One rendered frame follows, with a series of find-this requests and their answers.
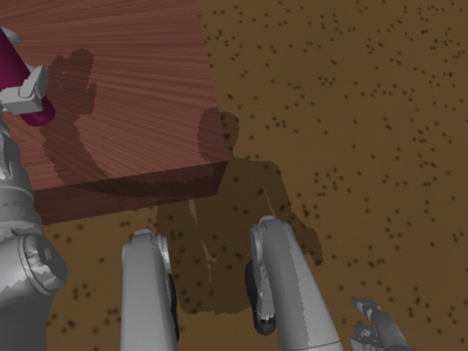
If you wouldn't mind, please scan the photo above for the right robot hand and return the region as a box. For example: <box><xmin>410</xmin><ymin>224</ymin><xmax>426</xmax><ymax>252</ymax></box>
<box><xmin>350</xmin><ymin>297</ymin><xmax>408</xmax><ymax>351</ymax></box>

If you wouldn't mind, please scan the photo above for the right robot foot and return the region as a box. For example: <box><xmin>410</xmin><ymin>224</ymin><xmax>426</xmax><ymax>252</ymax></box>
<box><xmin>245</xmin><ymin>260</ymin><xmax>276</xmax><ymax>336</ymax></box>

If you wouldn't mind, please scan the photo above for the left robot hand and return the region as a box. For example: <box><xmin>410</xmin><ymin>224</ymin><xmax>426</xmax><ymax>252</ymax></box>
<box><xmin>0</xmin><ymin>26</ymin><xmax>49</xmax><ymax>120</ymax></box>

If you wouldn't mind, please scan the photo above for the left robot arm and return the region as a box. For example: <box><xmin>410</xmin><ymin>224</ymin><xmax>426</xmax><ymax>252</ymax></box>
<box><xmin>0</xmin><ymin>119</ymin><xmax>68</xmax><ymax>351</ymax></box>

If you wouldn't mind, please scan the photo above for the can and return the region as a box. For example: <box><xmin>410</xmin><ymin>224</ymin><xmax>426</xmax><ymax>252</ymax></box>
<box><xmin>0</xmin><ymin>27</ymin><xmax>56</xmax><ymax>127</ymax></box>

